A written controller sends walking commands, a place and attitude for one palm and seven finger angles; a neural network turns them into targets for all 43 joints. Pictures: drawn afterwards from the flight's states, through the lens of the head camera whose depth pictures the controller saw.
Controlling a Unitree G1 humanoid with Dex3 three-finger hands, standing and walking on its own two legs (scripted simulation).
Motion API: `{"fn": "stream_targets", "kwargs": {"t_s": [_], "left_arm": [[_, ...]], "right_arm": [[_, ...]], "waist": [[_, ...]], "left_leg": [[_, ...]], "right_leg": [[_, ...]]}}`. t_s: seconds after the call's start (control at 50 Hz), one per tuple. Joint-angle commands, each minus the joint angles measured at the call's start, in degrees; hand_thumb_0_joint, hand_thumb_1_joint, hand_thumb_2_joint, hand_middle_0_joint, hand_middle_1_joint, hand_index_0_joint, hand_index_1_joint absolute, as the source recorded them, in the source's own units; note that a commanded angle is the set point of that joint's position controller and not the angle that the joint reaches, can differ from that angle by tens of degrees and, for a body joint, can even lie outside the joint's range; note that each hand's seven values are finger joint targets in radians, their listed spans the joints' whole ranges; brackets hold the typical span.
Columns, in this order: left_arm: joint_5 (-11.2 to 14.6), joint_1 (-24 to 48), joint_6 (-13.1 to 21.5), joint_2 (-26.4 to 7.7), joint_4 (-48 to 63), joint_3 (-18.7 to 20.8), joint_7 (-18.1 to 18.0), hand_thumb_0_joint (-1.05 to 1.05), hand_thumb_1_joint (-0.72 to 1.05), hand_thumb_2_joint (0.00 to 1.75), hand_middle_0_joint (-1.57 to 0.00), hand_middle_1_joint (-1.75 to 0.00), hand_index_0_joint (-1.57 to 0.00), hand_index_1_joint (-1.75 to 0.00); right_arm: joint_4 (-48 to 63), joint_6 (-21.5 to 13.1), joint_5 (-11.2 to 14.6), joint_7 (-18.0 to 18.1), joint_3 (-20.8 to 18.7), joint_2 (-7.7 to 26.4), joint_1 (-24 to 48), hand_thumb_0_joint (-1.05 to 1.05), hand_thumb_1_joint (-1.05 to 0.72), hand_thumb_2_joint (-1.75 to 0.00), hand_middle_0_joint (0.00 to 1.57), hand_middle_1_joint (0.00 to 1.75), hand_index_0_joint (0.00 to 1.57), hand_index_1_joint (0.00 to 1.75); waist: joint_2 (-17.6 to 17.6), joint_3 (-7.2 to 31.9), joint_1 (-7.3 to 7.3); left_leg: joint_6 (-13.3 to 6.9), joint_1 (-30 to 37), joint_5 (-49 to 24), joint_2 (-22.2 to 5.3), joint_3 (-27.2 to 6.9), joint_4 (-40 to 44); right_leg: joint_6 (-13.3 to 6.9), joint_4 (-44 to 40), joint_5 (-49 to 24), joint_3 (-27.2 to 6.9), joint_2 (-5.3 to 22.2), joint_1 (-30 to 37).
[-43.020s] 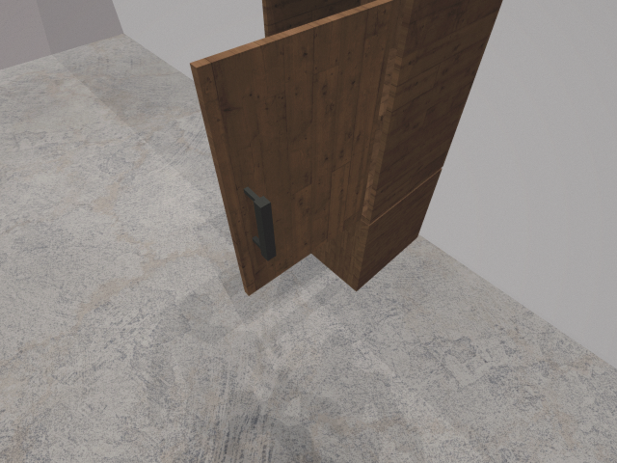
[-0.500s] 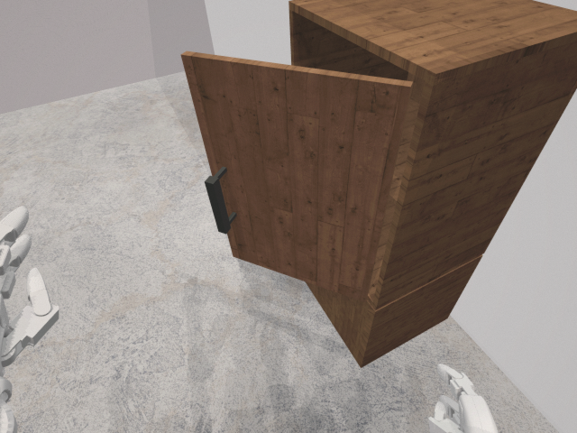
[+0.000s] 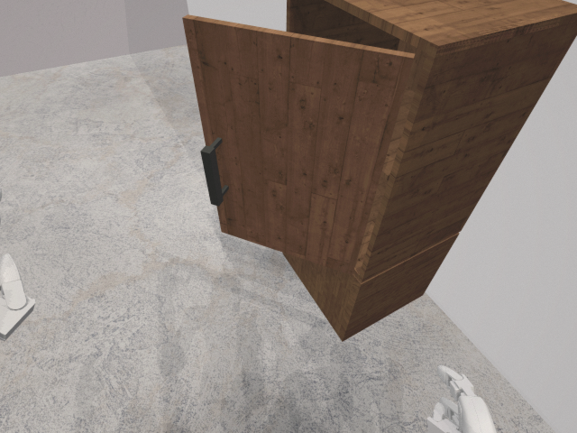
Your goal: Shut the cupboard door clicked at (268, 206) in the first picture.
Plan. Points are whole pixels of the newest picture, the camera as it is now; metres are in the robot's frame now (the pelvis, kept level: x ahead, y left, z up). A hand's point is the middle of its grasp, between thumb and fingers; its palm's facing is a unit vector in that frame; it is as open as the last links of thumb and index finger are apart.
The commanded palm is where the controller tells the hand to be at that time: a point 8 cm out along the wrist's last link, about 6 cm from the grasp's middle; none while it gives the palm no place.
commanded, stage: step back with the hand held close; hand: left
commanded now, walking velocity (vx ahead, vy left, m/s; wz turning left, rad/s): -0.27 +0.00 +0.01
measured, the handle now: (217, 172) +0.68 +0.21 -0.06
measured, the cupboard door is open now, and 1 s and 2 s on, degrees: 39 39 39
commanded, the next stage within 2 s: stop stepping back and stand still in 1.02 s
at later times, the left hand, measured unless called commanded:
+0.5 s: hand out of the picture +0.15 +0.28 +0.18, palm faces +0.47 -0.72 -0.51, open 7.4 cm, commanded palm +0.08 +0.30 +0.19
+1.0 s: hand out of the picture +0.05 +0.31 +0.19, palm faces +0.54 -0.74 -0.41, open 7.4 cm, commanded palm -0.01 +0.32 +0.19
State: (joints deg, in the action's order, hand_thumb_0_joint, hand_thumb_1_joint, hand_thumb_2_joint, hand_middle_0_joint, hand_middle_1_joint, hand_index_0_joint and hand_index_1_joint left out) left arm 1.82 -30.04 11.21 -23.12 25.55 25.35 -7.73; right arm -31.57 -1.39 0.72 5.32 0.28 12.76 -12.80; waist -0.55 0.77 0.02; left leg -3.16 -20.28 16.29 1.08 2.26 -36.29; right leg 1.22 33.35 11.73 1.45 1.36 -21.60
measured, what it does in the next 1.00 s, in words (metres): walks backwards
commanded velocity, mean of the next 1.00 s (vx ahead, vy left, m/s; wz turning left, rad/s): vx -0.38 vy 0.00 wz -0.05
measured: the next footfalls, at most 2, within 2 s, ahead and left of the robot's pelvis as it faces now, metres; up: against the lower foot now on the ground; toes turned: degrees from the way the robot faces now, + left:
right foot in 1.06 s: -0.18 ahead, -0.14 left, +0.00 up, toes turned +4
left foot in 1.48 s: -0.14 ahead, +0.16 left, +0.00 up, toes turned +1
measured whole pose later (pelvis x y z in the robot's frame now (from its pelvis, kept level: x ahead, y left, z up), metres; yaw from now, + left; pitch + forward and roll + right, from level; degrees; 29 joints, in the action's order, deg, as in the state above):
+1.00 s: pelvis -0.12 +0.01 +0.00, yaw +5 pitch +3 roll -6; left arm 4.3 -30.3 14.8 -27.1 29.7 28.2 -8.7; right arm -37.1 -6.4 -0.6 3.6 -0.8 9.7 -12.1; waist -1.0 3.6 0.3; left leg -3.6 -30.4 -1.4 -4.3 2.9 -25.7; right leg -0.9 40.5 28.3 1.6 -5.4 -14.3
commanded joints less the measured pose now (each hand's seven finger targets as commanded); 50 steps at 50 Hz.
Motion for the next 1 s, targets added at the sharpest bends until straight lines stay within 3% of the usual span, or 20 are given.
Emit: {"fn": "stream_targets", "kwargs": {"t_s": [0.0,0.06,0.12,0.16,0.22,0.28,0.36,0.42,0.48,0.54,0.58,0.62,0.66,0.72,0.76,0.8,0.82,0.88,0.96,0.98], "left_arm": [[-0.88,6.2,5.22,-10.41,13.09,6.79,-1.9,0.0,0.9,0.9,-0.2,-0.3,-0.2,-0.3],[-1.42,7.28,6.16,-11.82,13.42,8.16,-2.11,0.0,0.9,0.9,-0.2,-0.3,-0.2,-0.3],[-1.18,7.24,6.59,-10.72,12.38,7.02,-2.32,0.0,0.9,0.9,-0.2,-0.3,-0.2,-0.3],[-0.97,6.89,6.63,-12.36,11.82,8.11,-2.63,0.0,0.9,0.9,-0.2,-0.3,-0.2,-0.3],[-0.06,4.61,6.92,-12.02,11.93,6.95,-3.13,0.0,0.9,0.9,-0.2,-0.3,-0.2,-0.3],[0.15,1.21,7.28,-12.64,12.43,8.07,-3.57,0.0,0.9,0.9,-0.2,-0.3,-0.2,-0.3],[-0.99,0.82,8.08,-13.18,14.23,10.38,-3.29,0.0,0.9,0.9,-0.2,-0.3,-0.2,-0.3],[-1.52,0.46,8.43,-12.25,12.98,10.74,-2.08,0.0,0.9,0.9,-0.2,-0.3,-0.2,-0.3],[-0.1,1.77,8.91,-10.86,14.1,8.21,-1.41,0.0,0.9,0.9,-0.2,-0.3,-0.2,-0.3],[0.44,3.97,8.83,-11.25,15.13,6.7,-1.5,0.0,0.9,0.9,-0.2,-0.3,-0.2,-0.3],[0.38,4.04,8.65,-12.28,16.14,6.86,-1.41,0.0,0.9,0.9,-0.2,-0.3,-0.2,-0.3],[0.3,4.04,8.68,-13.44,15.81,7.66,-1.43,0.0,0.9,0.9,-0.2,-0.3,-0.2,-0.3],[0.22,3.03,8.26,-14.66,14.1,9.12,-1.92,0.0,0.9,0.9,-0.2,-0.3,-0.2,-0.3],[0.54,2.14,7.76,-13.56,13.47,7.55,-2.57,0.0,0.9,0.9,-0.2,-0.3,-0.2,-0.3],[0.59,2.94,7.88,-13.79,14.38,7.79,-2.86,0.0,0.9,0.9,-0.2,-0.3,-0.2,-0.3],[0.3,2.29,8.22,-12.42,14.77,8.57,-2.48,0.0,0.9,0.9,-0.2,-0.3,-0.2,-0.3],[0.37,3.62,8.33,-12.76,16.13,9.21,-2.0,0.0,0.9,0.9,-0.2,-0.3,-0.2,-0.3],[1.71,1.66,7.52,-12.75,15.32,9.11,-1.46,0.0,0.9,0.9,-0.2,-0.3,-0.2,-0.3],[3.11,0.16,6.3,-10.71,14.57,5.76,-1.89,0.0,0.9,0.9,-0.2,-0.3,-0.2,-0.3],[3.01,2.18,6.81,-10.13,15.58,4.5,-1.68,0.0,0.9,0.9,-0.2,-0.3,-0.2,-0.3]], "right_arm": [[8.85,-4.87,-0.16,0.57,-2.97,8.72,5.1,0.0,-0.9,-0.9,0.2,0.3,0.2,0.3],[8.12,-6.02,-0.45,0.41,-3.21,9.01,4.65,0.0,-0.9,-0.9,0.2,0.3,0.2,0.3],[7.72,-6.66,-0.44,0.01,-3.15,8.32,3.98,0.0,-0.9,-0.9,0.2,0.3,0.2,0.3],[6.99,-6.62,-0.92,-0.33,-3.28,8.4,3.58,0.0,-0.9,-0.9,0.2,0.3,0.2,0.3],[5.98,-6.01,-0.86,-1.04,-2.79,6.98,3.43,0.0,-0.9,-0.9,0.2,0.3,0.2,0.3],[6.11,-5.38,-0.52,-0.82,-2.91,7.3,4.04,0.0,-0.9,-0.9,0.2,0.3,0.2,0.3],[7.4,-6.41,-0.11,0.09,-3.36,8.83,5.79,0.0,-0.9,-0.9,0.2,0.3,0.2,0.3],[7.41,-7.81,-0.93,0.17,-4.2,9.32,6.14,0.0,-0.9,-0.9,0.2,0.3,0.2,0.3],[5.44,-8.87,-1.16,-0.23,-3.67,8.13,5.17,0.0,-0.9,-0.9,0.2,0.3,0.2,0.3],[3.87,-9.05,-0.98,-0.49,-3.79,7.73,4.72,0.0,-0.9,-0.9,0.2,0.3,0.2,0.3],[4.22,-8.7,-0.68,-0.6,-3.87,7.3,5.44,0.0,-0.9,-0.9,0.2,0.3,0.2,0.3],[5.06,-7.84,-0.48,-0.8,-3.72,6.94,6.32,0.0,-0.9,-0.9,0.2,0.3,0.2,0.3],[4.95,-6.59,-1.02,-0.97,-3.93,6.75,6.22,0.0,-0.9,-0.9,0.2,0.3,0.2,0.3],[4.75,-4.82,-0.73,-1.07,-3.31,5.8,5.45,0.0,-0.9,-0.9,0.2,0.3,0.2,0.3],[5.26,-4.65,-0.64,-0.46,-3.46,6.8,5.49,0.0,-0.9,-0.9,0.2,0.3,0.2,0.3],[6.26,-5.82,-0.53,0.14,-3.48,8.17,6.02,0.0,-0.9,-0.9,0.2,0.3,0.2,0.3],[6.67,-6.65,-0.75,0.25,-3.98,7.92,7.41,0.0,-0.9,-0.9,0.2,0.3,0.2,0.3],[5.64,-8.47,-1.16,-0.57,-4.55,6.56,9.04,0.0,-0.9,-0.9,0.2,0.3,0.2,0.3],[2.83,-8.87,-1.39,-1.51,-3.98,5.78,7.53,0.0,-0.9,-0.9,0.2,0.3,0.2,0.3],[2.32,-8.61,-1.54,-1.63,-3.39,5.55,7.01,0.0,-0.9,-0.9,0.2,0.3,0.2,0.3]], "waist": [[-6.01,2.26,0.37],[-5.76,2.35,0.21],[-1.56,1.52,0.46],[1.29,0.91,0.47],[4.27,3.01,0.85],[0.65,4.63,0.84],[-11.72,5.62,-0.16],[-11.54,3.96,-0.62],[-4.81,6.23,0.18],[-4.44,12.22,0.46],[-1.25,13.12,0.58],[0.7,9.01,0.97],[2.94,4.87,1.0],[4.29,4.29,1.8],[-2.87,3.1,2.17],[-14.8,5.05,1.4],[-17.4,6.85,0.24],[-11.28,10.91,-0.88],[-14.06,10.36,-0.13],[-11.28,8.77,0.26]], "left_leg": [[-2.93,-27.44,23.37,-8.2,-9.53,18.16],[-2.91,-28.3,24.67,-7.95,-9.53,16.93],[-1.57,-24.65,23.07,-5.25,-7.26,11.2],[-0.06,-19.52,19.41,-3.05,-5.72,6.22],[1.35,-10.3,11.16,-1.6,-4.43,2.93],[0.37,-11.69,12.02,-3.35,-6.73,9.18],[-4.02,-31.74,22.57,-12.37,-16.23,24.44],[-5.8,-37.34,25.38,-14.63,-16.91,23.3],[-2.83,-22.54,2.97,-9.93,-12.3,14.08],[-0.42,-10.93,-8.52,-7.67,-7.63,9.21],[0.53,-7.99,-4.03,-6.07,-6.26,7.17],[1.13,-8.43,8.55,-3.66,-4.82,4.96],[2.41,-6.7,11.4,-1.68,-4.68,1.34],[2.92,1.69,6.3,-1.11,-4.98,0.02],[1.53,-0.11,10.21,-4.15,-8.83,8.3],[-2.65,-16.98,27.22,-14.65,-20.94,28.1],[-4.36,-22.21,29.4,-18.91,-24.96,32.03],[-3.2,-10.88,16.19,-18.48,-16.78,26.89],[2.05,-1.73,10.65,-17.49,-9.03,25.48],[3.44,0.15,9.04,-16.73,-7.92,23.2]], "right_leg": [[-0.39,4.53,-2.04,-5.22,-0.95,23.29],[-0.58,3.97,-0.17,-6.35,-1.03,23.0],[-1.86,-2.11,6.12,-10.19,1.6,16.6],[-3.66,-8.94,12.38,-14.24,4.68,9.76],[-4.95,-14.2,14.63,-13.86,7.95,2.71],[-3.11,-11.21,12.25,-8.41,4.59,6.19],[0.17,9.15,-2.81,-2.12,-5.24,27.17],[0.18,13.7,-3.9,-4.29,-6.96,30.69],[-1.55,5.59,-16.64,-8.28,-3.57,21.26],[-1.63,2.26,-21.51,-10.87,-0.9,16.29],[-2.01,-1.6,-15.43,-12.53,0.77,12.92],[-3.28,-8.64,-0.46,-16.38,3.27,6.25],[-5.61,-16.05,13.79,-19.47,6.52,-1.9],[-5.6,-17.68,14.58,-14.64,6.9,-10.47],[-3.32,-13.62,16.32,-9.08,1.74,-9.75],[-0.08,7.03,10.76,-1.74,-7.72,9.36],[-0.1,16.27,9.22,-1.43,-9.66,16.17],[-1.6,18.15,16.47,-1.98,-7.71,12.02],[-2.95,-1.42,17.61,-0.53,-4.44,10.31],[-3.28,-7.44,15.81,-2.38,-2.74,8.16]]}}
